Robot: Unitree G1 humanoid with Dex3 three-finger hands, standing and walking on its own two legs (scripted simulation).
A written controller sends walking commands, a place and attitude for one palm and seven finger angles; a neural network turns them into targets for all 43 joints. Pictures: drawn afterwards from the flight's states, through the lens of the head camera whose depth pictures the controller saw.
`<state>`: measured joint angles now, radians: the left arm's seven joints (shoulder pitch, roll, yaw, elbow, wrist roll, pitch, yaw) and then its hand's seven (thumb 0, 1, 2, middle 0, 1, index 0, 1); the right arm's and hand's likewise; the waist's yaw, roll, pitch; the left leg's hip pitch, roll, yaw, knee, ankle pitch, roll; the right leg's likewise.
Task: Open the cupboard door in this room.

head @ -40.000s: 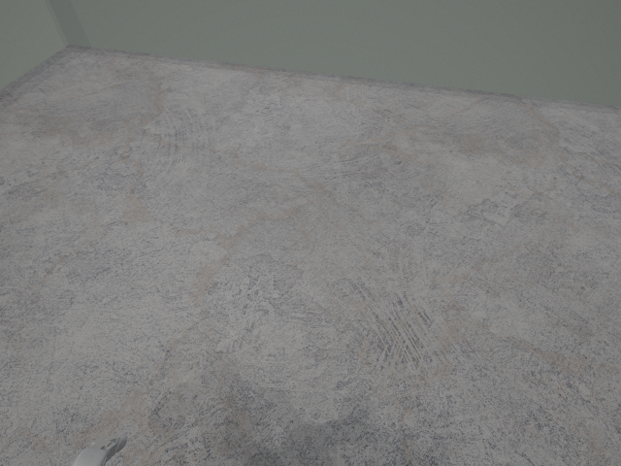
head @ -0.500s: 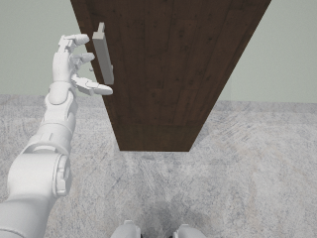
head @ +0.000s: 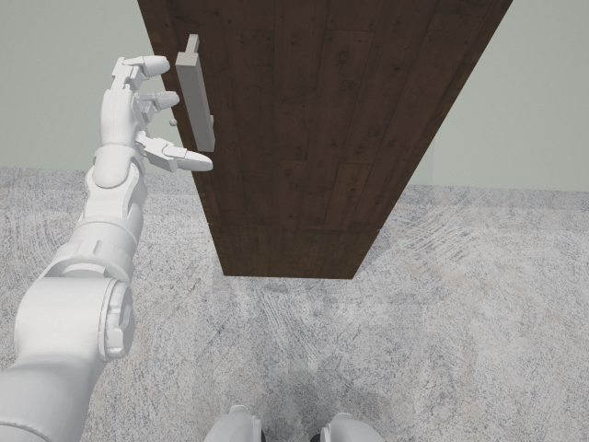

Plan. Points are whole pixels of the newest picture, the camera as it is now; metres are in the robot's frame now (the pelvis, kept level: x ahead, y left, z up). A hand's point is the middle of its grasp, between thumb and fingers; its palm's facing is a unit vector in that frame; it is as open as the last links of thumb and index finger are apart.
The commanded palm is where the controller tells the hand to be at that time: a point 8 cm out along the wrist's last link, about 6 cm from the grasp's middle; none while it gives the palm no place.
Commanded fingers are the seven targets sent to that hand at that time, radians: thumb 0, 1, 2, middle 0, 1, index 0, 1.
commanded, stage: move the hooked fingers beside the handle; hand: left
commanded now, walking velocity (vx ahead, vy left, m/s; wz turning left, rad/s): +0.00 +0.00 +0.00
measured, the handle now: (200, 97) +0.55 +0.12 +0.10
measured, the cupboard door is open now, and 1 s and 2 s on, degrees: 0 0 0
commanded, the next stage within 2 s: none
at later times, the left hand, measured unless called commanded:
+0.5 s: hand (169, 121) +0.51 +0.16 +0.10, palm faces +0.02 -1.00 -0.02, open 14.7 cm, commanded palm +0.49 +0.18 +0.10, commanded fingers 0.00 -0.50 0.30 -0.30 -1.20 -0.30 -1.20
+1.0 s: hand (163, 118) +0.51 +0.17 +0.10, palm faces -0.02 -1.00 -0.01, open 14.2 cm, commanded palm +0.49 +0.21 +0.10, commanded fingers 0.00 -0.50 0.30 -0.30 -1.20 -0.30 -1.20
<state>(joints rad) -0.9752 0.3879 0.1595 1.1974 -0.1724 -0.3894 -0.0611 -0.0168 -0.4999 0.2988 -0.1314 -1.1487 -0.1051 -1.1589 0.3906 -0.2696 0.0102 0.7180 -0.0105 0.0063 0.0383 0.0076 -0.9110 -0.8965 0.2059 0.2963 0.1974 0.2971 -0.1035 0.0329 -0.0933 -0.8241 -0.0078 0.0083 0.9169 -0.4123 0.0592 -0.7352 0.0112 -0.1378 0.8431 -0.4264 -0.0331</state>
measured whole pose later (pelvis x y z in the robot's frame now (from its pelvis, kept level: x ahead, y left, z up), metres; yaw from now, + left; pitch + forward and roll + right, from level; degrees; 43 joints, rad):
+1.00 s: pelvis +0.00 +0.00 +0.00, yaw -3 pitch +19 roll -3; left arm -0.90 0.50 0.35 1.17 -0.13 -0.36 -0.23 -0.02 -0.50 0.30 -0.26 -1.19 -0.25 -1.19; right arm 0.41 -0.28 0.04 0.64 0.00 0.06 0.00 0.01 -0.91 -0.90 0.21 0.30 0.20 0.30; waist -0.15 0.03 -0.10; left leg -0.81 0.02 0.06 0.90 -0.42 0.06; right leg -0.74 0.04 -0.08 0.82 -0.41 -0.03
